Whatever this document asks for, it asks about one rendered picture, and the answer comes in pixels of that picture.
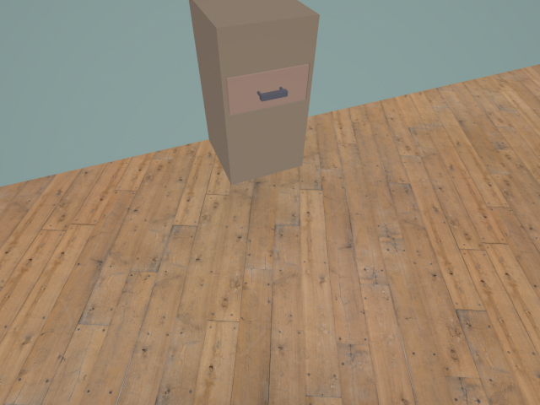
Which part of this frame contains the cabinet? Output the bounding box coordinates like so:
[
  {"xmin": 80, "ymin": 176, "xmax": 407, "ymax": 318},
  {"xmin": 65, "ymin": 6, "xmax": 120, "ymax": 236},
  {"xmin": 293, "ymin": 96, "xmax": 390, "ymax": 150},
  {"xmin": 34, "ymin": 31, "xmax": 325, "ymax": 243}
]
[{"xmin": 189, "ymin": 0, "xmax": 320, "ymax": 185}]

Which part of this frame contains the handle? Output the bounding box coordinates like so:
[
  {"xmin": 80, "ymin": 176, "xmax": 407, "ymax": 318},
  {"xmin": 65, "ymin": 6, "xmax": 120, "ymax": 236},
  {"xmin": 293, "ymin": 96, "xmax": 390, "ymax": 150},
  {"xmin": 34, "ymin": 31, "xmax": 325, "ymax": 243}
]
[{"xmin": 257, "ymin": 87, "xmax": 288, "ymax": 101}]

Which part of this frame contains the drawer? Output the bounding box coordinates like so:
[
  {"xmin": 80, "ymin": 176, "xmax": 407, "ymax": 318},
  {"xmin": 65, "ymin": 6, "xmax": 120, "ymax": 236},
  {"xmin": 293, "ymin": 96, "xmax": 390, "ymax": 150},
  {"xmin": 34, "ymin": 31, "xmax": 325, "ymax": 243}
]
[{"xmin": 226, "ymin": 64, "xmax": 309, "ymax": 115}]

